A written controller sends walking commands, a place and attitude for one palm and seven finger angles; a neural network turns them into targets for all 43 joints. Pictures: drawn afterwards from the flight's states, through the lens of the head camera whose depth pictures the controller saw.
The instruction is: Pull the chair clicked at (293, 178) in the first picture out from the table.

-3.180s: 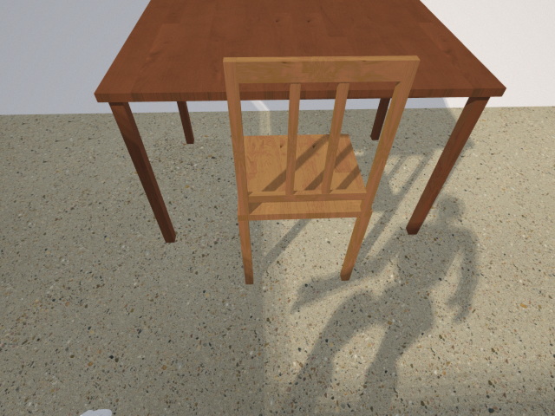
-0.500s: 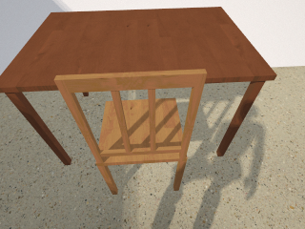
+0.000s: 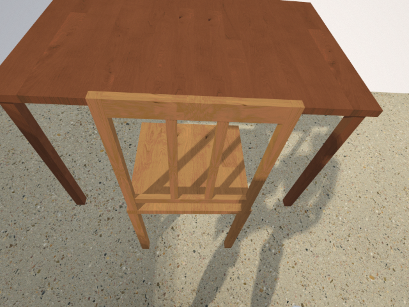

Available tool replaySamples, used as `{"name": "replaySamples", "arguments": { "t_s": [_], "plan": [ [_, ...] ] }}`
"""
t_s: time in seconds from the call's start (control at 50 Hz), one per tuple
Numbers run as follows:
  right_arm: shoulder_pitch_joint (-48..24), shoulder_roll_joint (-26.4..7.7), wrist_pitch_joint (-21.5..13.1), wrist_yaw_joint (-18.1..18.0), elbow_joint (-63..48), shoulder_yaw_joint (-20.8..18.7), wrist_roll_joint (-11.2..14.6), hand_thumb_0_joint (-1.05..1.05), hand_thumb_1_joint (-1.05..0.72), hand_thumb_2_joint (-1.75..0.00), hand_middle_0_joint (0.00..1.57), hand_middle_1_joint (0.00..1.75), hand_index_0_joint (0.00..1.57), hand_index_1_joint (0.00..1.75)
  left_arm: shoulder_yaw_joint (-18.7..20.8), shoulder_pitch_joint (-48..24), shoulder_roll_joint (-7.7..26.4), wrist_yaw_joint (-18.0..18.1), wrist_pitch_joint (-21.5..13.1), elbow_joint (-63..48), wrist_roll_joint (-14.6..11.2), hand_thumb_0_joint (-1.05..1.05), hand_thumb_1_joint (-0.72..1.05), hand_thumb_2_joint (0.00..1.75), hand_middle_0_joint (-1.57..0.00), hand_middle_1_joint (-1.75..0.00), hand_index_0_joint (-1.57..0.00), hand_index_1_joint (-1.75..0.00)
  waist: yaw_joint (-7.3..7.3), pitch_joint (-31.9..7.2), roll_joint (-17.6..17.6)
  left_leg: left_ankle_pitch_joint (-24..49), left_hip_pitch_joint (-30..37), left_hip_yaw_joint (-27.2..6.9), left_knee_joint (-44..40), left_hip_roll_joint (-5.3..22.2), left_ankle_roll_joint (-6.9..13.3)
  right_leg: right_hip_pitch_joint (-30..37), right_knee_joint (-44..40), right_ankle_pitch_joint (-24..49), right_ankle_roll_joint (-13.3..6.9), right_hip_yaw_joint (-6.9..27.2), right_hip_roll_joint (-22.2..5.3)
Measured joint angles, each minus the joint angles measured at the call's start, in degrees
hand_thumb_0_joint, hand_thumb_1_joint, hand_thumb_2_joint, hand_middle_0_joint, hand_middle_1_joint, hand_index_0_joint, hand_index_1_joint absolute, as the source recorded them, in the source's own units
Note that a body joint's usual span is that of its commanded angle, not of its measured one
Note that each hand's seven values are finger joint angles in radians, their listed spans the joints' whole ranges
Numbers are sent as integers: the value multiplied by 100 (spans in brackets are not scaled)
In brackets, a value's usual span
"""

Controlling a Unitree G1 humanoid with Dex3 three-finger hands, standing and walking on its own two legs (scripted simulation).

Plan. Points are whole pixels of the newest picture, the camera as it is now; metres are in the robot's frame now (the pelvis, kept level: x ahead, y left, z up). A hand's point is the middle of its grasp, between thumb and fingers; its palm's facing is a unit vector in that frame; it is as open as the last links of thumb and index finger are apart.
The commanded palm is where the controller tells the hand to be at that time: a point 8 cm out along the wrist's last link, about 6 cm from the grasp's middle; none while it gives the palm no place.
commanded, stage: come to a stop and stand still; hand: left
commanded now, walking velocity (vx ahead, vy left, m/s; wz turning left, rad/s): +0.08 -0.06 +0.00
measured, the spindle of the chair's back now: (173, 165) +0.45 +0.11 -0.07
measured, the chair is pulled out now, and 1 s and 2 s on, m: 0.00 0.00 0.00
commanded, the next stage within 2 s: look again from close up in 1.46 s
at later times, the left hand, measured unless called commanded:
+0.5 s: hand out of the picture -0.06 +0.10 -0.17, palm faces +0.04 -0.99 -0.16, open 7.4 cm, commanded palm none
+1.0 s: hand out of the picture -0.02 +0.06 -0.18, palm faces +0.08 -0.98 -0.15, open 7.4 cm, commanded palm none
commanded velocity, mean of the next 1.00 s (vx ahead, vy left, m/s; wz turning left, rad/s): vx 0.01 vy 0.00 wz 0.00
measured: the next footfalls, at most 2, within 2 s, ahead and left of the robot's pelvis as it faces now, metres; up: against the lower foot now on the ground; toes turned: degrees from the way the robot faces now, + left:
right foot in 0.20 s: -0.04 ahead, -0.15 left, +0.00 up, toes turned -1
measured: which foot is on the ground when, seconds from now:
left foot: down 0.00-1.00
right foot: up 0.00-0.18, down 0.20-1.00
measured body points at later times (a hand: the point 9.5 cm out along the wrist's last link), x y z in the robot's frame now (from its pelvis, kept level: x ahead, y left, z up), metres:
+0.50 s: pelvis -0.01 -0.05 +0.00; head +0.00 -0.06 +0.45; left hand -0.06 +0.15 -0.16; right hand -0.06 -0.25 -0.16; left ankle +0.04 +0.06 -0.74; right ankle -0.08 -0.15 -0.74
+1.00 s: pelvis +0.03 -0.08 +0.00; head +0.04 -0.08 +0.44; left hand -0.02 +0.11 -0.17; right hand +0.04 -0.30 -0.17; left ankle +0.05 +0.06 -0.74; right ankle -0.08 -0.15 -0.74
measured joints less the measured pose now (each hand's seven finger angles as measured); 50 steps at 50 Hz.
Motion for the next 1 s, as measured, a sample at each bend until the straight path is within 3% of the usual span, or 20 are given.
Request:
{"name": "replaySamples", "arguments": {
  "t_s": [0.12, 0.2, 0.3, 0.54, 0.74, 1.0],
  "plan": [
    [267, -19, -22, 52, 211, -58, -7, 0, -91, -90, 20, 30, 21, 30, -112, 162, -25, -58, -22, 102, 16, 1, 91, 90, -20, -30, -20, -30, -128, -237, 84, 267, 38, -15, -363, 8, -59, 811, -1849, 73, -124, -91, -112],
    [542, -77, 8, 99, 462, -93, 21, -1, -92, -90, 20, 30, 21, 30, -187, 358, -70, -54, -173, 236, 8, 1, 91, 90, -20, -30, -20, -30, -134, -383, -52, 307, -15, 77, -361, -130, -171, 1404, -3348, 758, -278, -112, -234],
    [889, -195, 45, 114, 848, -66, 43, 0, -91, -90, 20, 29, 20, 30, -332, 662, -347, -60, -283, 578, -21, 1, 91, 90, -20, -30, -20, -30, -211, -438, 216, 339, 160, -21, -440, -28, -299, 1577, -3436, 951, -180, -185, -120],
    [1374, 126, 6, 63, 1287, 76, 62, 0, -91, -90, 20, 29, 20, 30, -395, 982, -697, 9, -360, 872, -81, 1, 91, 90, -20, -30, -20, -30, -201, -370, 199, 249, 253, -138, -369, 102, -469, 1689, -3354, 800, -394, -276, 33],
    [1131, 250, -89, 16, 1203, 97, 64, 0, -91, -90, 20, 29, 20, 30, -386, 1026, -843, 60, -450, 869, -75, 1, 91, 90, -20, -30, -20, -30, -123, -381, 195, 12, 210, -213, -127, 227, -608, 1773, -3367, 680, -528, -322, 167],
    [733, -49, -70, -82, 1046, 70, 73, 1, -93, -90, 20, 29, 20, 30, -341, 974, -763, 95, -459, 806, -53, 0, 91, 90, -20, -30, -20, -30, -38, -365, 106, -335, 302, -231, 167, 324, -700, 2021, -3421, 527, -590, -309, 261]
  ]
}}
